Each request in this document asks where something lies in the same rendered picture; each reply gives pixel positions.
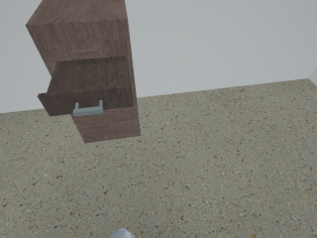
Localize handle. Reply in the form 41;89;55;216
70;48;99;58
72;99;103;117

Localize cabinet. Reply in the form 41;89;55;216
26;0;141;144

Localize drawer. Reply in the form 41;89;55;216
38;56;134;117

